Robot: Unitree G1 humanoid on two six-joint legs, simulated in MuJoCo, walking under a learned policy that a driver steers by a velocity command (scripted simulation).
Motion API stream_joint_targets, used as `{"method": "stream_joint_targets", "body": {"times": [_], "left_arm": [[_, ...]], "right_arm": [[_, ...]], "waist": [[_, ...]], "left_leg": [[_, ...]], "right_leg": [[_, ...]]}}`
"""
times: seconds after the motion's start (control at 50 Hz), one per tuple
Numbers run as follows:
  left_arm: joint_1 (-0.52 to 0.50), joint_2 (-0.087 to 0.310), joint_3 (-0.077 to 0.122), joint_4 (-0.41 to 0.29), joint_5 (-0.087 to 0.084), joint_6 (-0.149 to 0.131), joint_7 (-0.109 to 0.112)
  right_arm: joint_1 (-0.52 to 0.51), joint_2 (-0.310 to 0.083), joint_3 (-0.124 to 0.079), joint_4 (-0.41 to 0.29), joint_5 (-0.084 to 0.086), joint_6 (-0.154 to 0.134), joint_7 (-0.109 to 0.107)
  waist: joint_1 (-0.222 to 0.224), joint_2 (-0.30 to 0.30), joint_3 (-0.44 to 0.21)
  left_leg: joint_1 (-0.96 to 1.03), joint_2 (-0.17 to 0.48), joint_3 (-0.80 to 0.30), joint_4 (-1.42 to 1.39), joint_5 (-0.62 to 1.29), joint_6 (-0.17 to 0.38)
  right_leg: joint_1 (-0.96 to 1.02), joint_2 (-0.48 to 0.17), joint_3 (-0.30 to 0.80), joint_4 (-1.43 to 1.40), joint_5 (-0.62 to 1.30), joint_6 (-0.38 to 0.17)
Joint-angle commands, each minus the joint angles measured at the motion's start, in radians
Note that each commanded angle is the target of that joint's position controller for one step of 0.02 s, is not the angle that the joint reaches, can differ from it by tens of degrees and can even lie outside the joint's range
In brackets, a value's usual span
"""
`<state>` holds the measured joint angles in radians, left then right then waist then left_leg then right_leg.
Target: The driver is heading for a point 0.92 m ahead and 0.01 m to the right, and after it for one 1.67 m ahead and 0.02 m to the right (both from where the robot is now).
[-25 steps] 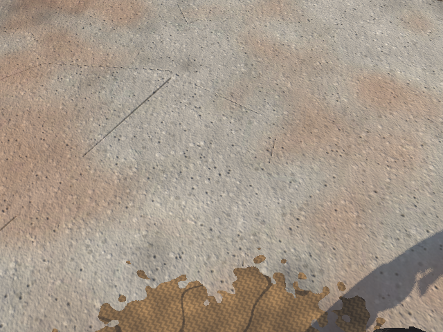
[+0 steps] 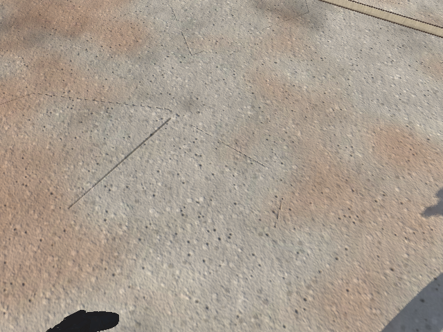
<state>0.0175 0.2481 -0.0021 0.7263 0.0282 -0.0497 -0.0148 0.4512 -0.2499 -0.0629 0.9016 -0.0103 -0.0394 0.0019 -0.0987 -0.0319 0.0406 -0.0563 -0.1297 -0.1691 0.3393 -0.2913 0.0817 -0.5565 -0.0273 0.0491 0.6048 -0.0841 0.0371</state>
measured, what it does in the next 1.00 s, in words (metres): walks ahead: right foot, then left foot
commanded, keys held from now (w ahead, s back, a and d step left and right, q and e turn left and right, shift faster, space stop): q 0.12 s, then no key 0.38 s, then e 0.04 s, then w+e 0.46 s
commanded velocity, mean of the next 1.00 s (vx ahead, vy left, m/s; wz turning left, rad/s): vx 0.21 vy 0.00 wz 0.01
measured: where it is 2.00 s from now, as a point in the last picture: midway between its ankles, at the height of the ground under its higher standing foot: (236, 255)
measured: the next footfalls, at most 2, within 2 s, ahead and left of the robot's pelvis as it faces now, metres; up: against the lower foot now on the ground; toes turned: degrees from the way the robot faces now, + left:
right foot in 0.06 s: +0.20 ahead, -0.11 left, +0.00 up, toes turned +5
left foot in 0.48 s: +0.11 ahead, +0.10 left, +0.00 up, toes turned +9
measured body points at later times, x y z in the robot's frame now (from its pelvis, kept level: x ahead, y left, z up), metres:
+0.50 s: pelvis +0.08 -0.01 -0.01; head +0.09 +0.00 +0.44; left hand +0.10 +0.26 -0.14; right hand +0.25 -0.23 -0.12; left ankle +0.08 +0.09 -0.74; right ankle +0.16 -0.12 -0.74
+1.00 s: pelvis +0.17 -0.06 +0.00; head +0.18 -0.08 +0.45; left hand +0.22 +0.22 -0.11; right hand +0.25 -0.33 -0.13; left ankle +0.14 +0.08 -0.68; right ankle +0.13 -0.12 -0.74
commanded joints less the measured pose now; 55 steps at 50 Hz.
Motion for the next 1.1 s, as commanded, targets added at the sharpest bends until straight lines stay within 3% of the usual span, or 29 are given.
{"method": "stream_joint_targets", "body": {"times": [0.02,0.04,0.06,0.08,0.1,0.12,0.14,0.16,0.2,0.26,0.38,0.42,0.46,0.48,0.5,0.52,0.54,0.58,0.62,0.68,0.8,0.84,0.86,0.88,0.9,0.92,0.96,1.02,1.1], "left_arm": [[0.066,0.113,0.031,-0.044,-0.006,-0.031,0.018],[0.149,0.132,0.038,-0.024,0.000,-0.043,0.028],[0.268,0.196,0.053,-0.011,0.016,-0.056,0.041],[0.321,0.258,0.062,-0.023,0.021,-0.044,0.046],[0.320,0.267,0.081,-0.022,-0.012,-0.016,0.041],[0.252,0.162,0.059,-0.047,-0.018,-0.005,0.039],[0.196,0.096,0.038,-0.052,-0.018,-0.004,0.040],[0.171,0.082,0.031,-0.049,-0.008,-0.001,0.041],[0.172,0.101,0.038,-0.028,-0.007,-0.005,0.042],[0.180,0.109,0.042,-0.010,-0.004,-0.015,0.036],[0.198,0.134,0.051,0.027,0.001,0.016,0.025],[0.204,0.150,0.056,0.038,-0.004,0.035,0.022],[0.229,0.133,0.050,0.052,-0.008,0.048,0.023],[0.267,0.075,0.037,0.042,-0.006,0.048,0.016],[0.299,0.029,0.023,0.039,-0.022,0.056,0.026],[0.288,0.066,0.031,0.074,-0.022,0.071,0.029],[0.293,0.052,0.030,0.083,-0.026,0.073,0.023],[0.285,0.088,0.044,0.102,-0.002,0.065,0.016],[0.251,0.108,0.054,0.089,0.005,0.055,0.007],[0.193,0.087,0.059,0.058,-0.003,0.044,-0.003],[0.217,0.069,0.066,0.055,-0.015,0.039,-0.022],[0.293,0.059,0.069,0.079,-0.009,0.037,-0.031],[0.362,0.077,0.077,0.106,-0.002,0.033,-0.032],[0.479,0.130,0.096,0.145,0.007,0.025,-0.027],[0.570,0.260,0.128,0.139,0.003,0.018,-0.017],[0.527,0.232,0.116,0.134,-0.002,0.020,-0.011],[0.405,0.184,0.103,0.099,-0.011,0.019,-0.001],[0.388,0.161,0.094,0.097,-0.027,0.000,0.007],[0.450,0.154,0.094,0.133,-0.031,-0.011,0.012]], "right_arm": [[-0.021,-0.176,-0.045,-0.065,-0.003,0.001,-0.016],[-0.057,-0.180,-0.047,-0.077,0.010,-0.003,-0.014],[-0.066,-0.143,-0.038,-0.108,0.027,-0.013,-0.009],[0.055,-0.049,-0.020,-0.124,0.032,-0.011,-0.019],[0.142,-0.124,-0.034,-0.117,0.026,0.011,-0.034],[0.094,-0.156,-0.042,-0.085,0.000,0.033,-0.035],[0.011,-0.148,-0.042,-0.095,-0.012,0.042,-0.021],[-0.022,-0.124,-0.040,-0.103,-0.011,0.051,-0.010],[-0.028,-0.093,-0.032,-0.104,-0.015,0.073,0.007],[-0.045,-0.083,-0.026,-0.110,-0.009,0.083,0.008],[-0.169,-0.065,0.009,-0.133,-0.008,0.101,0.011],[-0.172,-0.066,0.016,-0.128,-0.009,0.097,0.006],[-0.167,-0.079,0.023,-0.120,-0.021,0.079,-0.002],[-0.174,-0.135,0.020,-0.133,-0.039,0.065,-0.011],[-0.254,-0.189,0.013,-0.150,-0.019,0.060,-0.015],[-0.288,-0.117,0.030,-0.140,-0.020,0.052,-0.016],[-0.337,-0.079,0.045,-0.133,-0.017,0.045,-0.020],[-0.301,-0.129,0.028,-0.110,-0.009,0.044,-0.030],[-0.235,-0.165,0.009,-0.096,-0.007,0.047,-0.034],[-0.143,-0.159,-0.005,-0.063,-0.016,0.030,-0.039],[-0.225,-0.161,-0.027,-0.067,-0.015,-0.007,-0.020],[-0.263,-0.175,-0.036,-0.070,-0.004,-0.003,-0.010],[-0.266,-0.162,-0.034,-0.071,-0.006,-0.001,-0.009],[-0.287,-0.115,-0.018,-0.087,-0.020,-0.001,-0.006],[-0.370,-0.035,0.010,-0.172,-0.021,-0.008,0.006],[-0.395,-0.097,-0.002,-0.167,-0.048,-0.009,0.009],[-0.335,-0.131,-0.008,-0.138,-0.018,-0.028,0.030],[-0.304,-0.130,-0.006,-0.117,-0.045,-0.018,0.034],[-0.393,-0.104,0.009,-0.156,-0.035,-0.001,0.034]], "waist": [[0.084,0.131,-0.061],[0.136,0.105,-0.090],[0.177,0.024,-0.197],[0.123,-0.167,-0.316],[0.110,-0.232,-0.423],[0.090,-0.069,-0.300],[0.092,-0.036,-0.184],[0.080,-0.058,-0.139],[0.067,-0.114,-0.109],[0.050,-0.090,-0.149],[0.088,-0.150,-0.130],[0.082,-0.129,-0.116],[0.066,-0.049,-0.077],[0.094,0.124,-0.087],[0.132,0.268,-0.038],[0.117,0.196,-0.008],[0.153,0.190,0.008],[0.125,0.234,0.007],[0.076,0.227,0.033],[0.039,0.143,0.065],[0.085,0.147,0.003],[0.139,0.131,-0.004],[0.167,0.093,-0.016],[0.214,-0.045,-0.043],[0.255,-0.322,-0.033],[0.227,-0.156,0.044],[0.144,-0.038,0.075],[0.118,-0.047,0.023],[0.129,-0.035,0.026]], "left_leg": [[-0.052,0.194,-0.182,0.135,0.703,0.039],[-0.089,0.148,-0.165,0.245,0.685,0.011],[-0.202,0.101,-0.122,0.451,0.469,-0.022],[-0.386,-0.010,0.016,0.703,-0.334,-0.035],[-0.457,-0.004,0.082,0.867,-0.412,-0.034],[-0.478,0.057,0.068,0.914,-0.316,-0.045],[-0.476,0.070,0.081,0.883,-0.250,-0.060],[-0.464,0.086,0.083,0.865,-0.211,-0.079],[-0.403,0.083,0.100,0.843,-0.152,-0.100],[-0.367,0.070,0.095,0.773,-0.120,-0.103],[-0.216,0.094,0.167,0.416,-0.090,-0.084],[-0.144,0.089,0.192,0.273,-0.048,-0.070],[-0.007,0.121,0.138,0.020,0.082,-0.040],[0.025,0.318,-0.101,-0.105,0.062,-0.010],[-0.190,0.464,-0.236,-0.155,0.099,0.081],[-0.307,0.423,-0.165,-0.154,0.022,0.103],[-0.321,0.357,-0.091,-0.144,-0.032,0.065],[-0.231,0.278,-0.037,-0.160,-0.269,0.024],[-0.122,0.340,-0.098,-0.177,-0.338,0.075],[0.033,0.444,-0.166,-0.203,-0.273,0.156],[-0.049,0.400,0.035,-0.188,-0.111,0.117],[-0.171,0.365,0.124,-0.108,-0.141,0.084],[-0.269,0.331,0.172,-0.006,-0.181,0.060],[-0.403,0.264,0.264,0.230,-0.194,0.020],[-0.688,0.102,0.347,0.556,-0.268,-0.042],[-0.769,0.132,0.179,0.671,-0.261,-0.036],[-0.720,0.197,0.141,0.680,-0.068,-0.040],[-0.652,0.195,0.164,0.645,0.056,-0.079],[-0.693,0.185,0.200,0.566,0.134,-0.117]], "right_leg": [[0.222,0.076,-0.018,-0.110,-0.001,-0.030],[0.356,0.058,-0.012,-0.208,0.095,-0.051],[0.582,-0.117,0.115,-0.197,0.239,-0.097],[0.799,-0.423,0.344,-0.089,0.741,-0.168],[0.787,-0.499,0.535,-0.115,0.717,-0.290],[0.656,-0.419,0.438,-0.163,0.561,-0.272],[0.541,-0.335,0.302,-0.203,0.510,-0.239],[0.477,-0.285,0.218,-0.234,0.515,-0.223],[0.382,-0.229,0.113,-0.268,0.569,-0.228],[0.366,-0.230,0.064,-0.273,0.594,-0.255],[0.286,-0.204,0.036,-0.301,0.211,-0.246],[0.261,-0.201,0.052,-0.277,0.077,-0.234],[0.160,-0.174,0.049,-0.233,-0.062,-0.152],[0.117,-0.100,-0.020,-0.097,-0.190,-0.086],[0.173,0.017,-0.097,-0.091,-0.356,-0.047],[0.315,-0.018,-0.037,-0.034,-0.335,-0.046],[0.353,-0.002,-0.041,-0.092,-0.248,-0.052],[0.311,0.051,-0.105,-0.067,-0.195,-0.058],[0.163,0.057,-0.102,0.039,-0.313,-0.078],[-0.036,0.001,-0.041,0.174,-0.398,-0.099],[0.185,0.010,-0.101,0.020,-0.321,-0.122],[0.379,0.051,-0.155,-0.124,-0.209,-0.134],[0.509,0.076,-0.146,-0.158,-0.221,-0.142],[0.650,-0.005,0.008,-0.241,-0.346,-0.172],[0.730,-0.294,0.561,-0.454,-0.667,-0.295],[0.657,-0.331,0.649,-0.496,-0.656,-0.339],[0.583,-0.237,0.461,-0.463,-0.419,-0.301],[0.590,-0.149,0.305,-0.449,-0.040,-0.265],[0.594,-0.116,0.224,-0.432,0.201,-0.269]]}}
Keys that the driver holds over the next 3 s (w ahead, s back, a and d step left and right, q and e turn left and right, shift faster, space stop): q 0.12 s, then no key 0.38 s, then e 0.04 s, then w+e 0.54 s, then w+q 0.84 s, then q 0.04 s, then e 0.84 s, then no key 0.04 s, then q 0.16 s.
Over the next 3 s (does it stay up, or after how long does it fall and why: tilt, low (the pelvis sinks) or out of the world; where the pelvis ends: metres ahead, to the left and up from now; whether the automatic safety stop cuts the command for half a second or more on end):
stays up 0.82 -0.10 0.00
